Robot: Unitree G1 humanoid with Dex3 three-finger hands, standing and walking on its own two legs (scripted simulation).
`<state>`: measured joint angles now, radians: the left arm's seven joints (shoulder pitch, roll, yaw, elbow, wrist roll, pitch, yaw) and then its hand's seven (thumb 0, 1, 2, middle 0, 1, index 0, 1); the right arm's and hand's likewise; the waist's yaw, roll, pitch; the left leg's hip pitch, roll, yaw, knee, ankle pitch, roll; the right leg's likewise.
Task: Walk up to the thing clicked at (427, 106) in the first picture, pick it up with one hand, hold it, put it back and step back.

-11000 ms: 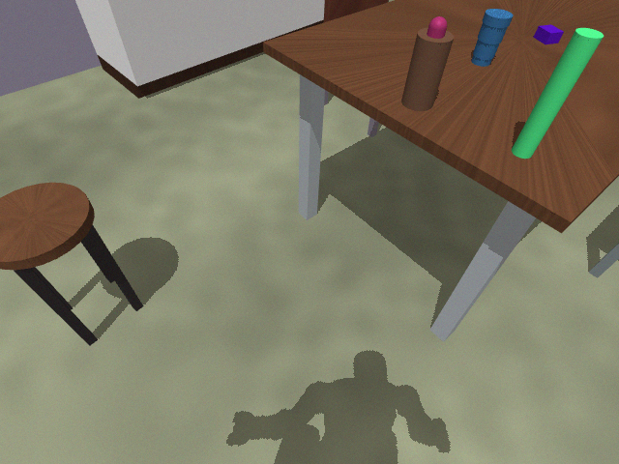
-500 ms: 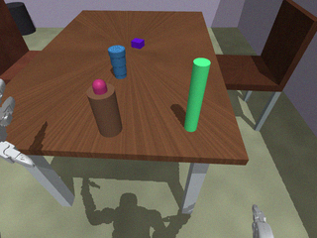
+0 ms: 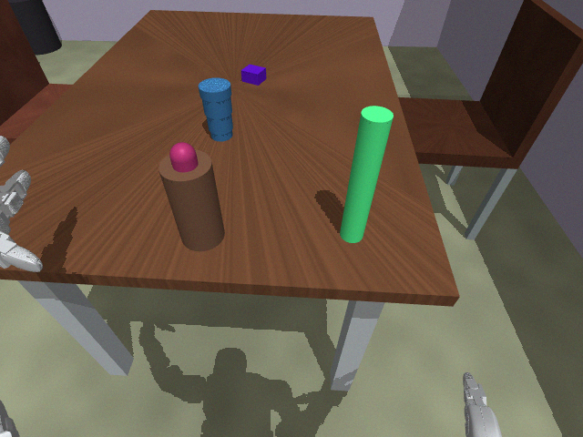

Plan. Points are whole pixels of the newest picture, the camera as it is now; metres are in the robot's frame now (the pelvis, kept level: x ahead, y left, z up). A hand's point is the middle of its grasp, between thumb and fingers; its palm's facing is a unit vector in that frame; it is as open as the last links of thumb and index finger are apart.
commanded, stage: go down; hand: left
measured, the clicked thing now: (193, 195) +0.46 +0.18 +0.08
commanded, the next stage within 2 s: approach in 1.88 s
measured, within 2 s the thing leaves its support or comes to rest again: neither
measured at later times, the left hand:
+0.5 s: hand (28, 187) +0.37 +0.35 +0.18, palm faces +0.15 -0.99 +0.00, open 17.6 cm
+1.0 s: hand (27, 177) +0.39 +0.36 +0.17, palm faces +0.14 -0.99 +0.01, open 17.5 cm
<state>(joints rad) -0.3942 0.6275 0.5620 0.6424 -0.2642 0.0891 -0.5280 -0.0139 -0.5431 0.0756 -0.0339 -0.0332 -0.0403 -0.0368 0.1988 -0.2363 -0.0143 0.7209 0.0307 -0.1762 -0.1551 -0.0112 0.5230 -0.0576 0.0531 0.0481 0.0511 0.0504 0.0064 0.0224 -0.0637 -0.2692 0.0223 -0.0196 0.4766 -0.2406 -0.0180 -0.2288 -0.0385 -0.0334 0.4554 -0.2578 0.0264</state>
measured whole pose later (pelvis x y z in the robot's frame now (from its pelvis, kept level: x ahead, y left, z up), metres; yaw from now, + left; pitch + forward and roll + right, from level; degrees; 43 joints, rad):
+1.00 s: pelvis +0.01 +0.01 +0.00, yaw -1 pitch +8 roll -1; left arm -0.63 0.80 0.58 0.98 -0.21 0.00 -0.58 -0.01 -0.56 0.07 -0.04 -0.04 -0.05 -0.04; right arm 0.19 -0.24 0.02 0.72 0.02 -0.20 -0.16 -0.01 0.52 -0.06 0.05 0.05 0.05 0.05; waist -0.05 0.00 -0.10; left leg -0.40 0.03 -0.01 0.54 -0.28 -0.01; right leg -0.35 -0.03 -0.02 0.47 -0.26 0.04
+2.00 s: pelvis +0.01 +0.01 -0.01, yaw -1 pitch +9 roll -2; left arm -0.67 0.84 0.59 1.03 -0.19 -0.01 -0.57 -0.01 -0.52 0.05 -0.04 -0.04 -0.06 -0.04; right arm 0.20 -0.25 0.02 0.66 0.01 -0.20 -0.15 -0.01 0.52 -0.06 0.05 0.05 0.05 0.05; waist -0.05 0.00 -0.11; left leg -0.45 0.03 -0.01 0.59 -0.30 0.00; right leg -0.39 -0.03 -0.02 0.50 -0.27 0.04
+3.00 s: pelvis +0.00 +0.00 -0.05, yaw -3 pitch +14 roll -2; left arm -0.69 0.41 0.36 0.89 -0.15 -0.20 -0.12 -0.01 -0.57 0.00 -0.06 -0.04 -0.08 -0.02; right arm 0.34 -0.24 -0.06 0.24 0.00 -0.05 -0.02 -0.01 0.52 -0.05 0.05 0.05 0.05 0.05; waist -0.10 0.01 -0.12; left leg -0.72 0.06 -0.01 0.89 -0.42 -0.02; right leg -0.68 -0.01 -0.01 0.84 -0.41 0.03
